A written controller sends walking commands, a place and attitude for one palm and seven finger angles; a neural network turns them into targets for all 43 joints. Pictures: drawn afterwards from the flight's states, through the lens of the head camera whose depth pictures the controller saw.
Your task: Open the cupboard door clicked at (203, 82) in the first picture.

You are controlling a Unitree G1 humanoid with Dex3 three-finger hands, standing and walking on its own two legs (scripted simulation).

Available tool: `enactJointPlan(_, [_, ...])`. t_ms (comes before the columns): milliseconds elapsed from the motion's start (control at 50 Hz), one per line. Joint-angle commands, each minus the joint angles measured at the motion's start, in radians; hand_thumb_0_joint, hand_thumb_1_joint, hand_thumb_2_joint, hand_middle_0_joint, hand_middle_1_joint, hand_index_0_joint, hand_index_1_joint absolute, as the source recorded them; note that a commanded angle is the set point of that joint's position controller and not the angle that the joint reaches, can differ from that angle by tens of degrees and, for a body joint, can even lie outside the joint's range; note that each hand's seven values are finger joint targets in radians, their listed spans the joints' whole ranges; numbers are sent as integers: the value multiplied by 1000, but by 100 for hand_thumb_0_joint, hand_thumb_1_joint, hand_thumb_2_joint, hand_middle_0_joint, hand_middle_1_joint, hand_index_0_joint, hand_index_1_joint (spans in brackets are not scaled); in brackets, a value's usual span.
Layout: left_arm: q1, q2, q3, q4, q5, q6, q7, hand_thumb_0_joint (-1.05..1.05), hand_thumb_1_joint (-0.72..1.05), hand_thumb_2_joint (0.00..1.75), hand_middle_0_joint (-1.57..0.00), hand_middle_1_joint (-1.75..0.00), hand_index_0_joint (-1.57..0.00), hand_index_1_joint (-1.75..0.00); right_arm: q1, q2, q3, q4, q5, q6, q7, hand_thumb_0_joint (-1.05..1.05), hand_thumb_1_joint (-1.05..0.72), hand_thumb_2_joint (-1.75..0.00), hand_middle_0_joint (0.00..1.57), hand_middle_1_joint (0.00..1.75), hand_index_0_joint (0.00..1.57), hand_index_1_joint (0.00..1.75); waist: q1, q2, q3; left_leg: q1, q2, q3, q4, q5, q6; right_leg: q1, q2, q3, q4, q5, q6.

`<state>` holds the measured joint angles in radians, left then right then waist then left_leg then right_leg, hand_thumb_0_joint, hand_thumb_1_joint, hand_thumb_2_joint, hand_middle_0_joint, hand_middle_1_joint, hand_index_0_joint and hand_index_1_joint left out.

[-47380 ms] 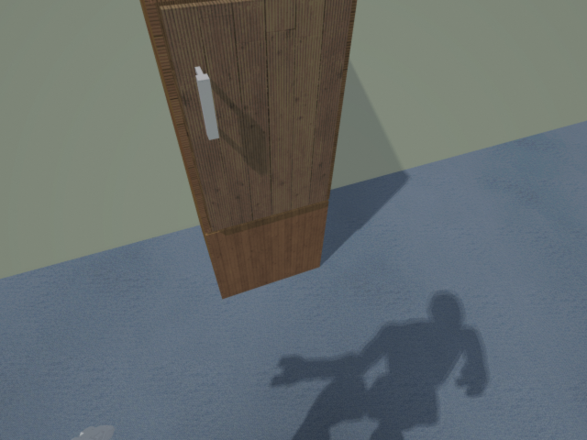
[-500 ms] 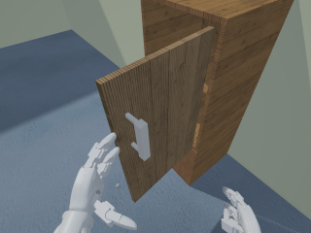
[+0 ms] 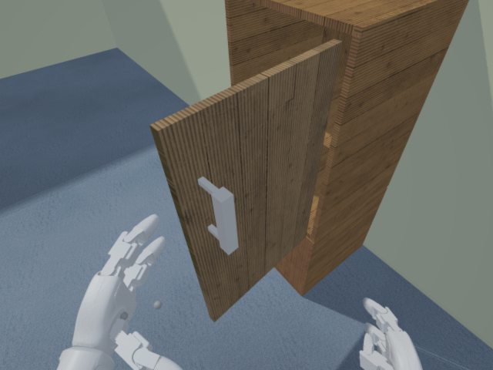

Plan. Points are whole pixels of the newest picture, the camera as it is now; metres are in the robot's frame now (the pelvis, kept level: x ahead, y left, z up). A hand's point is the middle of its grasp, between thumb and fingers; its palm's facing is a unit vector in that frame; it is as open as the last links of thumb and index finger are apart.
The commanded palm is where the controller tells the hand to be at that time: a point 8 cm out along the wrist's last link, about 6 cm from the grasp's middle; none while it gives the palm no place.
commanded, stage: draw the hand back to the body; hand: left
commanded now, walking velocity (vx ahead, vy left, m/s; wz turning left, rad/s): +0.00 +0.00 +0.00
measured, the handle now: (217, 216) +0.33 +0.07 +0.11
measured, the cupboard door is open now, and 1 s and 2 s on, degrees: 96 96 96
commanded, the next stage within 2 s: step back with the hand held close in 1.42 s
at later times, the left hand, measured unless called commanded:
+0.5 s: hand (85, 291) +0.18 +0.21 +0.14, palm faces +0.18 -0.95 -0.26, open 15.3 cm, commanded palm +0.14 +0.26 +0.16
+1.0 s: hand (19, 253) +0.21 +0.29 +0.18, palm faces +0.39 -0.84 -0.38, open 9.6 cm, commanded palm +0.16 +0.33 +0.20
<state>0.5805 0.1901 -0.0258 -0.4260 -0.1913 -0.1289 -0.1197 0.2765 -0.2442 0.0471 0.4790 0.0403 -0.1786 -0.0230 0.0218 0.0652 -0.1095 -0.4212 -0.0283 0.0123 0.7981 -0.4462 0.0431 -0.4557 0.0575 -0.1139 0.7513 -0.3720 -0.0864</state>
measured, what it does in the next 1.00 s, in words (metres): stands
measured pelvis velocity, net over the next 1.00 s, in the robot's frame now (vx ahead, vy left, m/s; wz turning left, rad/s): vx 0.01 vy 0.04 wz -0.03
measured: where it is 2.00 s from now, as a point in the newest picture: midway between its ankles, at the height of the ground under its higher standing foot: outside the picture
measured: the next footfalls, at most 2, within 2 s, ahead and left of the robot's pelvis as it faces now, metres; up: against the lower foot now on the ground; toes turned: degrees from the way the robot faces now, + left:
none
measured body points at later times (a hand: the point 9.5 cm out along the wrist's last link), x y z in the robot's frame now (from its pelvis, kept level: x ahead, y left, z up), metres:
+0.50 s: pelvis +0.00 +0.02 +0.02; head -0.02 +0.01 +0.47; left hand +0.17 +0.26 +0.16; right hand +0.20 -0.19 -0.04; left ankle -0.02 +0.09 -0.71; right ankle +0.01 -0.06 -0.71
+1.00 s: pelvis +0.01 +0.04 +0.03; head -0.01 +0.03 +0.48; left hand +0.18 +0.33 +0.20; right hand +0.20 -0.18 -0.05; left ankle -0.02 +0.09 -0.71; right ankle +0.01 -0.06 -0.71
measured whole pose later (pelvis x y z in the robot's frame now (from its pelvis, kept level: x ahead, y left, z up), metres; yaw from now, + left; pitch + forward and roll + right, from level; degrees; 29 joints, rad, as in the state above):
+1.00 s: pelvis +0.01 +0.04 +0.03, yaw -2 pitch -4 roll -1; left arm 0.50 0.34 0.29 -0.42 -0.06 -0.08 0.11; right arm 0.21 -0.23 0.03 0.62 0.01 -0.11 -0.04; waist 0.07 0.07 0.00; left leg -0.06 -0.06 0.05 0.42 -0.30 0.09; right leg -0.12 0.04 -0.05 0.40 -0.22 -0.03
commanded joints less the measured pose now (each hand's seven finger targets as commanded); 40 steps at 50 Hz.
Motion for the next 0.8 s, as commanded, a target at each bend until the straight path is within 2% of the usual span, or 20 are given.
enactJointPlan(0, [-32,105,126,-225,-36,-45,-13,0,-50,30,-15,-30,-15,-30,-125,-81,-35,-173,9,-62,-17,0,-90,-90,20,30,20,30,4,-85,-45,-50,16,-55,-111,206,-6,154,-84,178,-187,164,76])
enactJointPlan(40, [-41,98,121,-232,-47,-35,-29,0,-50,30,-15,-30,-15,-30,-130,-83,-33,-172,13,-66,-20,0,-90,-90,20,30,20,30,1,-74,-15,-35,18,-55,-124,201,-4,134,-78,164,-197,148,74])
enactJointPlan(140, [-72,120,152,-251,-69,-8,-54,0,-50,30,-15,-30,-15,-30,-133,-89,-31,-159,15,-85,-30,0,-90,-90,20,30,20,30,3,-48,-23,9,21,-66,-152,223,-5,140,-67,131,-198,160,68])
enactJointPlan(160, [-62,137,179,-246,-72,-2,-55,0,-50,30,-15,-30,-15,-30,-130,-88,-32,-152,16,-87,-31,0,-90,-90,20,30,20,30,9,-55,-34,19,23,-70,-161,236,-6,149,-62,116,-192,177,66])
enactJointPlan(180, [-64,140,181,-257,-73,2,-62,0,-50,30,-15,-30,-15,-30,-132,-91,-31,-149,16,-89,-31,0,-90,-90,20,30,20,30,10,-34,-40,33,23,-70,-166,252,-7,154,-60,109,-189,200,63])
enactJointPlan(220, [-67,145,195,-256,-80,13,-73,0,-50,30,-15,-30,-15,-30,-137,-89,-29,-144,17,-93,-31,0,-90,-90,20,30,20,30,12,-42,-35,45,23,-73,-175,274,-9,162,-58,98,-188,229,63])
enactJointPlan(260, [-72,161,224,-253,-92,24,-81,0,-43,33,-15,-30,-15,-30,-143,-91,-29,-135,20,-96,-32,0,-90,-90,20,30,20,30,14,-23,-27,56,24,-76,-188,274,-14,162,-54,88,-192,223,60])
enactJointPlan(300, [-74,163,231,-252,-101,34,-92,0,-36,36,-16,-30,-16,-30,-154,-93,-29,-131,20,-103,-33,0,-90,-90,20,30,20,30,17,-42,-21,67,26,-81,-193,288,-13,166,-49,81,-196,235,59])
enactJointPlan(320, [-88,166,233,-258,-102,37,-99,0,-32,37,-16,-30,-16,-30,-151,-96,-27,-128,22,-104,-33,0,-90,-90,20,30,20,30,13,-21,-17,76,26,-82,-201,290,-16,164,-49,76,-198,236,58])
enactJointPlan(340, [-124,296,260,-351,52,12,46,0,-29,39,-16,-30,-16,-30,-152,-82,-38,-138,-4,-90,-47,0,-90,-90,20,30,20,30,43,-30,24,52,43,-77,-240,264,-11,208,-59,148,-254,214,46])
enactJointPlan(360, [-55,207,221,-298,63,21,106,0,-26,40,-16,-30,-16,-30,-138,-67,-33,-127,-14,-84,-49,0,-90,-90,20,30,20,30,25,-29,56,60,39,-72,-253,237,-16,209,-69,149,-280,180,44])
enactJointPlan(380, [-28,169,189,-263,82,24,139,0,-22,42,-16,-30,-16,-30,-136,-67,-30,-116,-16,-72,-47,0,-90,-90,20,30,20,30,20,-57,84,72,43,-74,-272,230,-16,217,-68,137,-288,169,46])
enactJointPlan(420, [-52,184,190,-279,106,16,176,0,-15,45,-16,-30,-16,-30,-151,-77,-34,-111,-18,-55,-43,0,-90,-90,20,30,20,30,18,-35,71,117,47,-75,-297,250,-12,239,-67,141,-307,180,45])
enactJointPlan(460, [-71,201,206,-292,122,5,202,0,-8,48,-16,-30,-16,-30,-161,-77,-33,-100,-24,-49,-43,0,-90,-90,20,30,20,30,20,8,55,149,49,-76,-330,251,-14,266,-66,135,-314,182,44])
enactJointPlan(500, [-66,229,238,-268,132,2,222,0,-1,51,-17,-30,-17,-30,-173,-79,-33,-84,-27,-44,-43,0,-90,-90,20,30,20,30,28,20,71,161,53,-79,-358,256,-18,289,-62,134,-331,180,41])
enactJointPlan(540, [-73,219,236,-276,135,-4,230,0,6,54,-17,-30,-17,-30,-178,-79,-34,-81,-29,-39,-42,0,-90,-90,20,30,20,30,26,11,67,184,58,-87,-386,288,-22,311,-59,127,-329,208,41])
enactJointPlan(600, [-76,255,284,-270,142,-10,241,0,17,58,-17,-30,-17,-30,-183,-84,-39,-63,-32,-32,-40,0,-90,-90,20,30,20,30,35,4,47,214,65,-89,-407,375,-35,354,-57,127,-336,260,39])
enactJointPlan(620, [-74,236,274,-272,140,-11,239,0,20,60,-18,-30,-18,-30,-184,-83,-39,-63,-33,-29,-38,0,-90,-90,20,30,20,30,33,4,55,225,68,-93,-416,406,-41,355,-57,124,-336,272,41])
enactJointPlan(660, [-83,245,294,-259,140,-11,241,0,27,63,-18,-30,-18,-30,-183,-86,-44,-56,-34,-22,-36,0,-90,-90,20,30,20,30,33,-17,53,239,72,-92,-424,447,-47,367,-55,122,-342,294,43])
enactJointPlan(780, [-107,269,349,-239,139,-16,243,0,48,72,-19,-30,-19,-30,-188,-93,-53,-39,-33,-1,-26,0,-90,-90,20,30,20,30,37,2,50,276,81,-95,-445,512,-65,386,-51,125,-358,315,44])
